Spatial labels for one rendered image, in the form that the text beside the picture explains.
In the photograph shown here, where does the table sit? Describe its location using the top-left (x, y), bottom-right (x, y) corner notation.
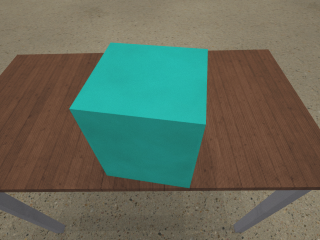
top-left (0, 49), bottom-right (320, 234)

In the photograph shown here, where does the carton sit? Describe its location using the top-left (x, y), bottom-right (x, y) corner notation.
top-left (69, 42), bottom-right (208, 188)

